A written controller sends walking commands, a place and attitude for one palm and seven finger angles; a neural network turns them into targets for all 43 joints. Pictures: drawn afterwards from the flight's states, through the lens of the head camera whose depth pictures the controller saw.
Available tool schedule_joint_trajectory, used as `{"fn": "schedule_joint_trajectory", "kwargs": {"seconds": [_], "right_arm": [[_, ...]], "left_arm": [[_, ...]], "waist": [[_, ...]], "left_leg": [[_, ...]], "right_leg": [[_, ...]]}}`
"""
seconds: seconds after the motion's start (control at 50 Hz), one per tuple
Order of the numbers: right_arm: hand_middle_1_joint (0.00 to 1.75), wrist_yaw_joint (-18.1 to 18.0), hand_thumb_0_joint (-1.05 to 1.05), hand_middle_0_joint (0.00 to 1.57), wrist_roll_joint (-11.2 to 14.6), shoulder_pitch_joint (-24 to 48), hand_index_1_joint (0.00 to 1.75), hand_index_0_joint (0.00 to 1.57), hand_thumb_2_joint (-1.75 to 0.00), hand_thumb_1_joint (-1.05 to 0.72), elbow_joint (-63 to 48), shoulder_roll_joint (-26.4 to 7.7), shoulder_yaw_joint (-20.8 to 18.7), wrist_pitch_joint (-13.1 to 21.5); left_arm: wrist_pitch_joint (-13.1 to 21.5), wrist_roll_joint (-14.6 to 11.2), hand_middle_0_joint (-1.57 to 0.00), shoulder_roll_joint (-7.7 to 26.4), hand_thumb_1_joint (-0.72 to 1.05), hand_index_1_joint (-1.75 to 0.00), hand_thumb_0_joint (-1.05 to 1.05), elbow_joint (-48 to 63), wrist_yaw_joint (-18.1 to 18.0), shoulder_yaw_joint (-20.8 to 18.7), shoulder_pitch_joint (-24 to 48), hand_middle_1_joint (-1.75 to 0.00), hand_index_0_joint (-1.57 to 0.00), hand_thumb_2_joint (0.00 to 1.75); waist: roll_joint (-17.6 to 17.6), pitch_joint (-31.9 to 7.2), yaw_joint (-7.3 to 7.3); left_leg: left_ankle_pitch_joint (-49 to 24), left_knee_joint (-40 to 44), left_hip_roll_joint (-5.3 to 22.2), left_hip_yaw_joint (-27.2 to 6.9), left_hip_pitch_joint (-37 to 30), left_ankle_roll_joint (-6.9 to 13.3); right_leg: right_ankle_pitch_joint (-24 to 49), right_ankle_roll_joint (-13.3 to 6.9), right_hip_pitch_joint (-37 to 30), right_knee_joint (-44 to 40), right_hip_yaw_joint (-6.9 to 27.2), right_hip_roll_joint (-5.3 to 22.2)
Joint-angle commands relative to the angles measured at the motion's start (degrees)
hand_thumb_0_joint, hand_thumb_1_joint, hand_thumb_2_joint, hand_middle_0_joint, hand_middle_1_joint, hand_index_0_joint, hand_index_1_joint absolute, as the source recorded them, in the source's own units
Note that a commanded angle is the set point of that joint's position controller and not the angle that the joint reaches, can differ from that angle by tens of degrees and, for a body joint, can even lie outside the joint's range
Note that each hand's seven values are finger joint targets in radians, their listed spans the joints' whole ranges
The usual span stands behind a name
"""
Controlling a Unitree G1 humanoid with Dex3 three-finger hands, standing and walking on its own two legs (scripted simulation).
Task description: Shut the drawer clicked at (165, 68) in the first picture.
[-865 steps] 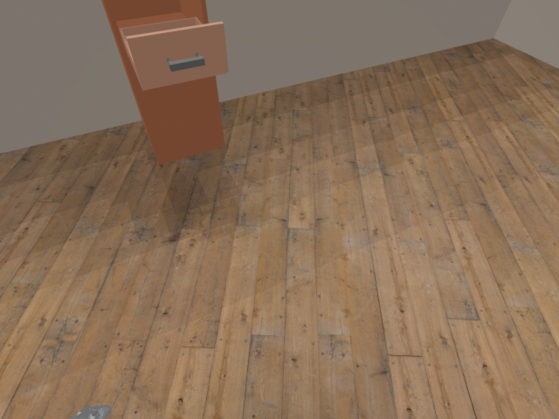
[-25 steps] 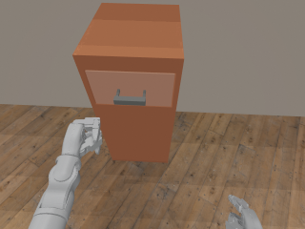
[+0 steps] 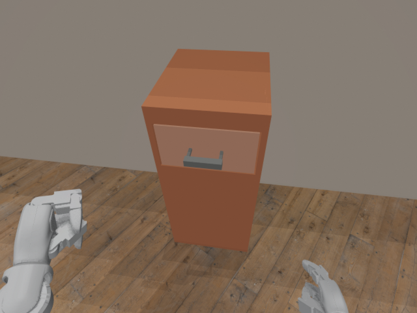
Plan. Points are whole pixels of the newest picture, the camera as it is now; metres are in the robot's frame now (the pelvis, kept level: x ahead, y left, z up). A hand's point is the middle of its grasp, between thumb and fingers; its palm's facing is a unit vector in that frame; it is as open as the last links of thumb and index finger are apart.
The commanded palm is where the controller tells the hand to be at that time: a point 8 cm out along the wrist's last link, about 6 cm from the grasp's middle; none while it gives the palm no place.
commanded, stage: draw the hand back to the body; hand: left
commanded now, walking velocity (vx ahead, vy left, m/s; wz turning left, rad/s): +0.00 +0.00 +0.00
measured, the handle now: (204, 157) +0.60 +0.09 -0.09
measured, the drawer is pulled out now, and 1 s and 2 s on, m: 0.00 0.00 0.00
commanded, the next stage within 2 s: step back with the hand held close in 0.28 s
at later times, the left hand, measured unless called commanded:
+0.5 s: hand (52, 232) +0.17 +0.24 +0.17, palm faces +0.40 -0.82 -0.40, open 3.2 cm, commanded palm +0.12 +0.28 +0.17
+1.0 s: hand (29, 262) +0.13 +0.26 +0.15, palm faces +0.33 -0.81 -0.49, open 3.2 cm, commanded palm +0.07 +0.30 +0.17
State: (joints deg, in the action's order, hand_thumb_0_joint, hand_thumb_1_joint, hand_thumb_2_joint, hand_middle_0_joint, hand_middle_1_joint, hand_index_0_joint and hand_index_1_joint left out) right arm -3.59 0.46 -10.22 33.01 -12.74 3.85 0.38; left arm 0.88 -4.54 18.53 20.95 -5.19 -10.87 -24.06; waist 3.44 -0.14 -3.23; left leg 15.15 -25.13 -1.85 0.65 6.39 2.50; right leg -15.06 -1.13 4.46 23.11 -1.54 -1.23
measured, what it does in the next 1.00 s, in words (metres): shifts its weight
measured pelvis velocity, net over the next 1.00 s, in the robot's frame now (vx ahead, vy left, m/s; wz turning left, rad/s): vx -0.06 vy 0.02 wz -0.01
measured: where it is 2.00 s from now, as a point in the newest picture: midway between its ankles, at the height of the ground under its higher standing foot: outside the picture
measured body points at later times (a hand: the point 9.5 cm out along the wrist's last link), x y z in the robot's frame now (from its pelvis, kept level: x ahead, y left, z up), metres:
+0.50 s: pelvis -0.01 +0.00 +0.00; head -0.03 -0.02 +0.45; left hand +0.15 +0.28 +0.19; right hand +0.17 -0.22 -0.08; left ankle -0.01 +0.09 -0.74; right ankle -0.02 -0.11 -0.74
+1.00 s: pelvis -0.06 +0.02 -0.01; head -0.04 +0.02 +0.44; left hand +0.11 +0.30 +0.18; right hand +0.12 -0.22 -0.08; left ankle -0.01 +0.09 -0.74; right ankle -0.02 -0.11 -0.74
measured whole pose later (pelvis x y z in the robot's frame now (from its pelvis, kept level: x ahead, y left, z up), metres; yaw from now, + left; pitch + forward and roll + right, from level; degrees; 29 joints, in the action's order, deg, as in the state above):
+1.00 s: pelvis -0.06 +0.02 -0.01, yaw -1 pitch +1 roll -1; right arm -4.3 0.5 -9.8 30.8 -12.7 -0.5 0.0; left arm 12.0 -2.5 22.5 31.0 -6.9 -21.0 -35.5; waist 1.6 1.1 -0.1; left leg 11.0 -28.7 -2.5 1.8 18.7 4.2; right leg -10.9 0.5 17.1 27.2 -0.9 -0.3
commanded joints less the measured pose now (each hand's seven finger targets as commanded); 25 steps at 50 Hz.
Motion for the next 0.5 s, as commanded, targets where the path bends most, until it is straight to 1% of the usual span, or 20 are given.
{"fn": "schedule_joint_trajectory", "kwargs": {"seconds": [0.0, 0.02, 0.04, 0.06, 0.08, 0.12, 0.14, 0.18, 0.2, 0.22, 0.26, 0.28, 0.3, 0.34, 0.38, 0.4, 0.42, 0.44, 0.46, 0.48], "right_arm": [[0.3, -0.6, 0.0, 0.2, -0.1, 8.0, 0.3, 0.2, -0.9, -0.9, -9.1, -6.2, -2.9, 4.8], [0.3, -0.6, 0.0, 0.2, 0.0, 8.0, 0.3, 0.2, -0.9, -0.9, -9.0, -6.2, -3.0, 5.1], [0.3, -0.7, 0.0, 0.2, 0.1, 8.0, 0.3, 0.2, -0.9, -0.9, -9.1, -6.2, -3.2, 5.4], [0.3, -0.8, 0.0, 0.2, 0.1, 7.9, 0.3, 0.2, -0.9, -0.9, -8.9, -6.2, -3.3, 5.7], [0.3, -1.0, 0.0, 0.2, 0.1, 8.1, 0.3, 0.2, -0.9, -0.9, -8.8, -6.2, -3.6, 6.1], [0.3, -1.0, 0.0, 0.2, 0.0, 7.4, 0.3, 0.2, -0.9, -0.9, -7.9, -6.3, -3.5, 6.4], [0.3, -1.0, 0.0, 0.2, 0.1, 7.3, 0.3, 0.2, -0.9, -0.9, -7.8, -6.5, -3.7, 6.4], [0.3, -1.3, 0.0, 0.2, 0.1, 7.4, 0.3, 0.2, -0.9, -0.9, -7.5, -6.8, -4.0, 6.9], [0.3, -1.5, 0.0, 0.2, 0.0, 7.2, 0.3, 0.2, -0.9, -0.9, -7.7, -6.8, -4.0, 7.2], [0.3, -1.6, 0.0, 0.2, -0.2, 6.9, 0.3, 0.2, -0.9, -0.9, -7.5, -6.7, -3.9, 7.4], [0.3, -1.8, 0.0, 0.2, -0.2, 7.2, 0.3, 0.2, -0.9, -0.9, -7.6, -6.5, -3.9, 7.8], [0.3, -1.9, 0.0, 0.2, -0.2, 7.4, 0.3, 0.2, -0.9, -0.9, -7.4, -6.7, -3.8, 8.2], [0.3, -1.9, 0.0, 0.2, -0.2, 7.5, 0.3, 0.2, -0.9, -0.9, -7.4, -6.3, -3.6, 8.5], [0.3, -1.9, 0.0, 0.2, -0.3, 7.3, 0.3, 0.2, -0.9, -0.9, -7.3, -6.2, -3.6, 8.9], [0.3, -1.8, 0.0, 0.2, -0.3, 7.5, 0.3, 0.2, -0.9, -0.9, -7.0, -6.2, -3.7, 9.0], [0.3, -1.4, 0.0, 0.2, -0.3, 6.9, 0.3, 0.2, -0.9, -0.9, -8.6, -8.1, -4.4, 7.4], [0.3, -1.2, 0.0, 0.2, -0.6, 6.5, 0.3, 0.2, -0.9, -0.9, -7.0, -7.0, -4.7, 6.4], [0.3, -0.8, 0.0, 0.2, -0.7, 6.2, 0.3, 0.2, -0.9, -0.9, -7.2, -7.1, -5.0, 5.5], [0.3, -0.6, 0.0, 0.2, -0.8, 6.2, 0.3, 0.2, -0.9, -0.9, -7.4, -7.1, -5.2, 4.8], [0.3, -0.6, 0.0, 0.2, -1.0, 6.4, 0.3, 0.2, -0.9, -0.9, -7.7, -7.4, -5.4, 4.6]], "left_arm": [[5.1, -0.2, -1.4, 10.3, 0.9, -1.6, 0.0, 17.3, -0.8, -9.0, 2.0, -1.6, -1.4, 0.9], [5.4, -0.2, -1.4, 10.6, 0.9, -1.6, 0.0, 17.5, -0.9, -9.8, 0.9, -1.6, -1.4, 0.9], [5.7, -0.3, -1.4, 11.1, 0.9, -1.6, 0.0, 18.8, -0.9, -10.8, 0.1, -1.6, -1.4, 0.9], [6.0, -0.5, -1.4, 11.7, 0.9, -1.6, 0.0, 19.4, -1.0, -12.0, -0.8, -1.6, -1.4, 0.9], [6.2, -0.5, -1.4, 12.5, 0.9, -1.6, 0.0, 19.4, -1.1, -13.4, -2.3, -1.6, -1.4, 0.9], [6.3, -0.3, -1.4, 8.8, 0.9, -1.6, 0.0, 16.6, -0.8, -10.1, -2.2, -1.6, -1.4, 0.9], [6.3, -0.2, -1.4, 8.1, 0.9, -1.6, 0.0, 15.9, -0.7, -9.2, -1.4, -1.6, -1.4, 0.9], [6.6, 0.0, -1.4, 8.3, 0.9, -1.6, 0.0, 15.7, -0.8, -9.0, -0.3, -1.6, -1.4, 0.9], [6.9, 0.0, -1.4, 9.3, 0.9, -1.6, 0.0, 16.7, -1.0, -9.7, 0.4, -1.6, -1.4, 0.9], [7.1, 0.1, -1.4, 10.1, 0.9, -1.6, 0.0, 17.0, -1.3, -10.6, 0.2, -1.6, -1.4, 0.9], [7.4, 0.3, -1.4, 10.5, 0.9, -1.6, 0.0, 18.0, -1.5, -11.0, 0.3, -1.6, -1.4, 0.9], [7.5, 0.4, -1.4, 11.6, 0.9, -1.6, 0.0, 18.7, -1.7, -11.7, 0.6, -1.6, -1.4, 0.9], [7.6, 0.3, -1.4, 11.1, 0.9, -1.6, 0.0, 19.1, -1.7, -11.3, 0.8, -1.6, -1.4, 0.9], [7.8, 0.3, -1.4, 11.0, 0.9, -1.6, 0.0, 19.3, -1.8, -11.7, -0.3, -1.6, -1.4, 0.9], [7.5, 0.4, -1.4, 11.1, 0.9, -1.6, 0.0, 18.0, -1.7, -12.1, -1.0, -1.6, -1.4, 0.9], [10.4, 0.8, -1.4, 17.6, 0.9, -1.6, 0.0, 22.2, -2.1, -19.3, 4.9, -1.6, -1.4, 0.9], [10.8, 0.9, -1.4, 13.0, 0.9, -1.6, 0.0, 15.4, -1.7, -16.7, -1.4, -1.6, -1.4, 0.9], [11.0, 1.1, -1.4, 10.3, 0.9, -1.6, 0.0, 14.1, -1.4, -14.4, -4.9, -1.6, -1.4, 0.9], [11.5, 1.2, -1.4, 9.5, 0.9, -1.6, 0.0, 14.6, -1.3, -13.4, -6.0, -1.6, -1.4, 0.9], [12.4, 1.3, -1.4, 9.5, 0.9, -1.6, 0.0, 16.3, -1.2, -13.1, -6.1, -1.6, -1.4, 0.9]], "waist": [[-0.1, -3.5, 0.06], [-0.7, -2.6, -0.12], [0.1, -3.0, -0.25], [-1.0, -2.9, -0.38], [-1.0, -1.7, -0.72], [-1.6, 0.7, 0.26], [-2.2, 1.8, 0.53], [-2.4, 2.4, 0.6], [-1.1, 0.5, 0.39], [-1.8, -0.7, 0.0], [-1.1, -1.6, -0.37], [0.8, -1.3, -0.51], [1.7, -1.3, -0.52], [0.8, -2.2, -0.75], [0.2, -0.5, -0.86], [-1.2, 4.5, 2.47], [-3.3, 4.7, 2.49], [-3.3, 3.7, 2.71], [-2.7, 2.6, 2.93], [-0.9, 1.6, 2.96]], "left_leg": [[-14.5, 3.6, 3.0, -2.3, -1.5, -0.5], [-13.7, 3.8, 3.0, -2.4, -0.9, -0.6], [-13.4, 3.5, 3.0, -2.1, -1.2, -0.5], [-12.8, 3.4, 3.0, -2.1, -1.2, -0.4], [-11.8, 3.3, 2.9, -2.0, -0.9, -0.4], [-9.6, 3.7, 2.9, -2.1, -0.4, -0.3], [-8.4, 3.7, 3.0, -2.1, -0.4, -0.1], [-6.7, 3.8, 2.8, -2.1, -0.7, 0.1], [-6.1, 3.9, 2.7, -2.1, -1.0, 0.2], [-6.9, 3.9, 2.7, -2.3, -1.0, 0.3], [-7.7, 3.8, 2.6, -2.2, -1.2, 0.2], [-7.8, 3.8, 2.5, -2.2, -1.3, -0.1], [-7.7, 4.1, 2.6, -2.4, -1.2, -0.2], [-9.6, 4.0, 2.6, -2.3, -1.3, -0.2], [-10.2, 4.1, 2.6, -2.3, -0.9, -0.4], [-5.2, 3.0, 3.2, -3.9, 4.1, 1.0], [-5.1, 2.0, 3.0, -4.3, 4.0, 1.0], [-5.7, 1.3, 3.2, -4.2, 3.7, 0.9], [-6.7, 1.1, 3.5, -3.8, 3.5, 0.9], [-8.0, 1.9, 3.4, -3.9, 3.8, 0.7]], "right_leg": [[12.7, -0.7, 0.8, -3.6, 0.7, 1.1], [11.9, -0.7, 1.0, -3.6, 0.6, 1.0], [11.8, -0.6, 1.1, -3.7, 0.8, 1.1], [11.4, -0.6, 1.2, -3.9, 0.8, 1.1], [10.3, -0.7, 1.9, -5.1, 1.1, 0.8], [8.0, -0.5, 3.5, -5.0, 0.9, 1.1], [6.5, -0.4, 4.5, -5.4, 1.0, 1.1], [4.4, -0.3, 5.4, -6.3, 1.3, 1.0], [4.0, -0.3, 4.4, -5.9, 1.5, 1.4], [4.8, -0.4, 3.4, -5.4, 1.4, 1.5], [5.4, -0.5, 2.6, -5.2, 1.4, 1.5], [5.5, -0.6, 2.9, -5.8, 1.8, 1.3], [5.7, -0.7, 2.5, -5.4, 1.7, 1.5], [7.7, -0.8, 1.4, -4.9, 1.5, 1.4], [8.2, -0.8, 1.9, -5.6, 1.6, 1.0], [7.6, -0.4, 7.8, -8.9, 7.9, 4.0], [5.9, -0.6, 8.9, -9.8, 8.1, 5.1], [5.2, -0.5, 9.6, -10.0, 8.3, 5.6], [6.0, -0.4, 9.7, -9.8, 7.9, 5.8], [8.0, -0.4, 9.0, -8.9, 6.7, 5.6]]}}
